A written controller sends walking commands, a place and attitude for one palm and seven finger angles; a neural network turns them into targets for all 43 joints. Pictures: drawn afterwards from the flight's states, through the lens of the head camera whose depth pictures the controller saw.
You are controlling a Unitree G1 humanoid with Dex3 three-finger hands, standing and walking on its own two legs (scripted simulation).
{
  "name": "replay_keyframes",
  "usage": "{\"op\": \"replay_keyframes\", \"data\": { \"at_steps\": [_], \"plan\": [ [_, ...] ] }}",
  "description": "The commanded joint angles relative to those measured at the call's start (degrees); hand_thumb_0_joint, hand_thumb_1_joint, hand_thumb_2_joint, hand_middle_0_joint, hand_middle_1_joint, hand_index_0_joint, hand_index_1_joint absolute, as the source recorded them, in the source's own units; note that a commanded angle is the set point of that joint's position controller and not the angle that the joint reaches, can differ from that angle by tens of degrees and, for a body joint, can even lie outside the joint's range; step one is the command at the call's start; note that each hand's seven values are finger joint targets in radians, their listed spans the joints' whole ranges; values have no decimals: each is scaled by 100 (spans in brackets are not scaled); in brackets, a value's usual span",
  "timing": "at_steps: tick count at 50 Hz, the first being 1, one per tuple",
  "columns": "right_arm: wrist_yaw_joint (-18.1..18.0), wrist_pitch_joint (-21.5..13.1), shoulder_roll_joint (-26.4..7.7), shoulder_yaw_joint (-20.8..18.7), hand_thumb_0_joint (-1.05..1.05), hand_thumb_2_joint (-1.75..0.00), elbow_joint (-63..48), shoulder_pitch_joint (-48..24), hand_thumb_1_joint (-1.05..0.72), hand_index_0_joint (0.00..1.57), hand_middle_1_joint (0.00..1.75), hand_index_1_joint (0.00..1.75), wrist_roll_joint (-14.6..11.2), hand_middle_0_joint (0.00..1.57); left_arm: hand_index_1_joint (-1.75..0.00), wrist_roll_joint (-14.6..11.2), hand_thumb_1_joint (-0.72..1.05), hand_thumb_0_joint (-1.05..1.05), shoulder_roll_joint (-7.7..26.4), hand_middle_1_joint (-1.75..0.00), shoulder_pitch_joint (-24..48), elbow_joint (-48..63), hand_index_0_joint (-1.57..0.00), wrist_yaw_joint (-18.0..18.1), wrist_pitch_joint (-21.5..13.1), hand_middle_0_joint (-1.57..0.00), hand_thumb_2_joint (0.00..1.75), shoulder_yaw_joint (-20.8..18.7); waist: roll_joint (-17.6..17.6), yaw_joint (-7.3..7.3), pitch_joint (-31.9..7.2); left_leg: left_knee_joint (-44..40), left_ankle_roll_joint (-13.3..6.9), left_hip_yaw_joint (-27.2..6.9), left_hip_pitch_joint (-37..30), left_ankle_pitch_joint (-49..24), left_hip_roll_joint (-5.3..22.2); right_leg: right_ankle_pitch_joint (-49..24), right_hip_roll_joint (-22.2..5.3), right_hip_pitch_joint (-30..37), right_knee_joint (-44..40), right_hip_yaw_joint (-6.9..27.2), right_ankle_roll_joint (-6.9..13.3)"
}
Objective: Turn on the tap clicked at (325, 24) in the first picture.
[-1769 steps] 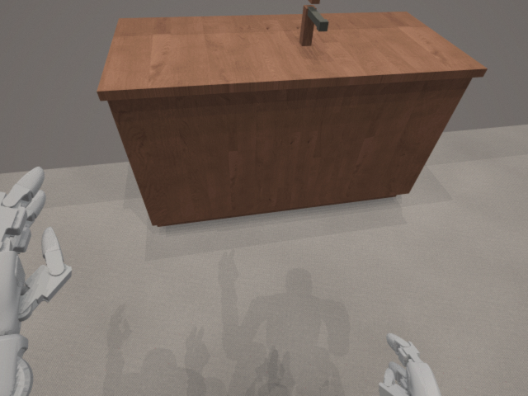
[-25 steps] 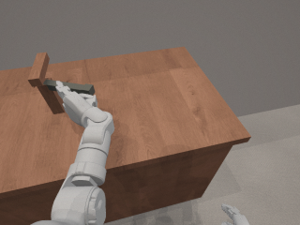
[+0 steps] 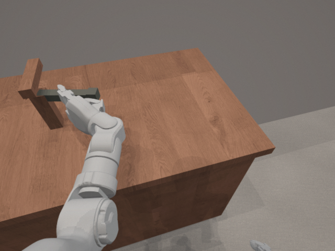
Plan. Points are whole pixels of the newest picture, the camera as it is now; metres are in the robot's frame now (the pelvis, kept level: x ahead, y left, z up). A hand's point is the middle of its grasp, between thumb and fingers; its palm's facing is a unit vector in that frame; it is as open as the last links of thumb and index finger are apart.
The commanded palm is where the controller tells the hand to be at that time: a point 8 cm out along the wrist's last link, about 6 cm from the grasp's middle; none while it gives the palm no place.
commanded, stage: lift the hand up off the lever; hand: left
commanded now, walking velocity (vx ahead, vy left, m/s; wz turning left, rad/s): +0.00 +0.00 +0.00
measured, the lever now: (93, 95) +0.47 +0.21 +0.13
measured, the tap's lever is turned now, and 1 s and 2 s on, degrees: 74 74 74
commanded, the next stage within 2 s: none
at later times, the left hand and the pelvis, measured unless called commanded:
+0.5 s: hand (96, 101) +0.43 +0.18 +0.15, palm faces +0.79 -0.61 -0.10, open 7.8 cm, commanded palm +0.37 +0.19 +0.15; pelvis +0.00 +0.00 +0.00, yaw +0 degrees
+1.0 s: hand (97, 97) +0.42 +0.17 +0.17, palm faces +0.78 -0.62 -0.08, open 7.8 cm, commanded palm +0.36 +0.19 +0.17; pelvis +0.00 +0.00 +0.01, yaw +1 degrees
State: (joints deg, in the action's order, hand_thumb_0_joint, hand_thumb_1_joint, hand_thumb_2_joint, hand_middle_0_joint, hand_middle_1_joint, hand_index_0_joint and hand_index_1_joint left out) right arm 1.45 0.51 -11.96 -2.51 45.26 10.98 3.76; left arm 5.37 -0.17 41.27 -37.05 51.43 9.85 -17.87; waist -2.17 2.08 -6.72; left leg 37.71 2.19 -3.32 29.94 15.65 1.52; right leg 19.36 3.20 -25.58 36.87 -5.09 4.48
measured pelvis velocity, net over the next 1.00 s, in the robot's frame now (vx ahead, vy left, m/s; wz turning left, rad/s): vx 0.00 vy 0.00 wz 0.01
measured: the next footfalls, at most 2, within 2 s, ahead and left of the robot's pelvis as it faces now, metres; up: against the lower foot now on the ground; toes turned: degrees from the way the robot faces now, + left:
none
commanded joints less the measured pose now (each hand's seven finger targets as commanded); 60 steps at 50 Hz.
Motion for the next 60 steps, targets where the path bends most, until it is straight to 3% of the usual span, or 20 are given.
{"op": "replay_keyframes", "data": {
  "at_steps": [1, 3, 6, 12, 16, 18, 25, 26, 29, 31, 33, 40, 41, 45, 46, 49, 51, 54, 57, 60],
  "plan": [
    [-45, -260, -708, -210, 0, -90, -732, -544, -90, 20, 30, 30, -11, 20, -15, 246, 90, 0, 806, -15, 2577, 1382, -15, 78, -261, -15, 90, 238, 361, -49, -1882, -166, -306, 233, -1134, -1392, -106, -1684, -329, 698, -687, 202, -292],
    [-35, -287, -669, -171, 0, -90, -722, -571, -90, 20, 30, 30, -23, 20, -15, 244, 90, 0, 636, -15, 2789, 1322, -15, 77, -203, -15, 90, 422, 358, 13, -1732, -182, -305, 246, -1097, -1271, -114, -1542, -338, 609, -724, 207, -305],
    [-62, -304, -679, -186, 0, -90, -698, -600, -90, 20, 30, 30, -13, 20, -15, 267, 90, 0, 815, -15, 2864, 1390, -15, 105, -181, -15, 90, 257, 300, -28, -1782, -232, -290, 224, -1150, -1239, -106, -1425, -325, 622, -737, 200, -285],
    [-35, -306, -644, -163, 0, -90, -761, -598, -90, 20, 30, 30, -18, 20, -15, 234, 90, 0, 573, -15, 2687, 1416, -15, 67, -61, -15, 90, 452, 294, -41, -1875, -220, -274, 258, -1247, -1470, -120, -1730, -334, 732, -685, 183, -283],
    [-73, -277, -661, -165, 0, -90, -785, -626, -90, 20, 30, 30, -38, 20, -15, 184, 90, 0, 879, -15, 2592, 1594, -15, 38, 10, -15, 90, 183, 461, -126, -1917, -262, -279, 262, -1236, -1534, -126, -1899, -343, 940, -723, 201, -297],
    [-55, -295, -629, -135, 0, -90, -817, -701, -90, 20, 30, 30, -47, 20, -15, 186, 90, 0, 642, -15, 2701, 1740, -15, 11, 37, -15, 90, 446, 381, -67, -1804, -255, -285, 291, -1262, -1514, -132, -1896, -362, 888, -761, 211, -308],
    [-88, -351, -615, -123, 0, -90, -778, -779, -90, 20, 30, 30, -66, 20, -15, 164, 90, 0, 582, -15, 2798, 1893, -15, -27, 165, -15, 90, 574, 295, -57, -1767, -320, -277, 284, -1392, -1430, -146, -1714, -358, 860, -838, 219, -294],
    [-100, -339, -619, -131, 0, -90, -770, -793, -90, 20, 30, 30, -68, 20, -15, 140, 90, 0, 672, -15, 2702, 1947, -15, -43, 172, -15, 90, 482, 237, -119, -1775, -352, -261, 239, -1414, -1461, -149, -1685, -342, 895, -831, 201, -273],
    [-78, -374, -597, -119, 0, -90, -788, -823, -90, 20, 30, 30, -72, 20, -15, 152, 90, 0, 450, -15, 2760, 2012, -15, -56, 211, -15, 90, 690, 247, -89, -1777, -336, -255, 247, -1483, -1525, -145, -1747, -343, 873, -811, 183, -269],
    [-99, -354, -622, -129, 0, -90, -762, -828, -90, 20, 30, 30, -75, 20, -15, 111, 90, 0, 667, -15, 2595, 1951, -15, -60, 244, -15, 90, 487, 341, -146, -1794, -382, -249, 209, -1471, -1541, -145, -1742, -338, 947, -829, 174, -269],
    [-84, -363, -594, -113, 0, -90, -789, -857, -90, 20, 30, 30, -82, 20, -15, 102, 90, 0, 486, -15, 2671, 2037, -15, -71, 260, -15, 90, 636, 307, -125, -1786, -385, -244, 234, -1515, -1549, -144, -1760, -345, 946, -831, 170, -271],
    [-87, -346, -585, -94, 0, -90, -813, -984, -90, 20, 30, 30, -92, 20, -15, 48, 90, 0, 441, -15, 2514, 2091, -15, -71, 444, -15, 90, 656, 373, -178, -1676, -453, -246, 269, -1541, -1571, -147, -1834, -362, 1067, -929, 181, -274],
    [-91, -342, -599, -103, 0, -90, -814, -986, -90, 20, 30, 30, -89, 20, -15, 15, 90, 0, 557, -15, 2394, 2172, -15, -80, 443, -15, 90, 539, 364, -247, -1727, -494, -244, 234, -1573, -1631, -156, -1858, -351, 1133, -930, 162, -268],
    [-119, -333, -577, -73, 0, -90, -816, -1077, -90, 20, 30, 30, -104, 20, -15, -5, 90, 0, 585, -15, 2428, 2159, -15, -76, 537, -15, 90, 531, 570, -216, -1578, -506, -279, 310, -1489, -1516, -171, -1912, -398, 1204, -1032, 226, -321],
    [-143, -307, -597, -87, 0, -90, -779, -1085, -90, 20, 30, 30, -117, 20, -15, -20, 90, 0, 768, -15, 2352, 2089, -15, -101, 558, -15, 90, 378, 576, -256, -1537, -573, -268, 262, -1469, -1467, -162, -1774, -387, 1224, -1060, 212, -310],
    [-145, -359, -566, -65, 0, -90, -785, -1161, -90, 20, 30, 30, -116, 20, -15, 28, 90, 0, 600, -15, 2656, 2243, -15, -99, 564, -15, 90, 577, 391, -199, -1520, -556, -283, 308, -1555, -1407, -159, -1681, -401, 1121, -1105, 261, -310],
    [-155, -372, -580, -83, 0, -90, -768, -1126, -90, 20, 30, 30, -114, 20, -15, 4, 90, 0, 718, -15, 2524, 2269, -15, -117, 564, -15, 90, 470, 429, -263, -1607, -607, -272, 268, -1609, -1476, -155, -1694, -378, 1199, -1094, 224, -304],
    [-156, -374, -553, -66, 0, -90, -818, -1196, -90, 20, 30, 30, -140, 20, -15, -10, 90, 0, 570, -15, 2478, 2394, -15, -169, 592, -15, 90, 625, 301, -254, -1622, -584, -281, 335, -1654, -1529, -167, -1867, -418, 1279, -1109, 277, -309],
    [-182, -356, -574, -53, 0, -90, -835, -1208, -90, 20, 30, 30, -182, 20, -15, -149, 90, 0, 630, -15, 2140, 2299, -15, -242, 674, -15, 90, 538, 584, -296, -1495, -686, -290, 296, -1607, -1465, -179, -1825, -413, 1380, -1179, 255, -331],
    [-232, -368, -572, -35, 0, -90, -805, -1318, -90, 20, 30, 30, -196, 20, -15, -164, 90, 0, 659, -15, 2400, 2351, -15, -268, 748, -15, 90, 569, 539, -252, -1344, -715, -308, 343, -1617, -1286, -185, -1624, -446, 1317, -1332, 332, -354]
  ]
}}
